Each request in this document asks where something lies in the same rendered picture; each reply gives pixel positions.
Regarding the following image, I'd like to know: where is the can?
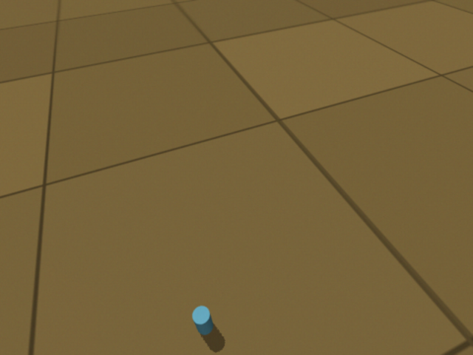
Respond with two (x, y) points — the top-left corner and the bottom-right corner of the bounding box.
(192, 306), (213, 335)

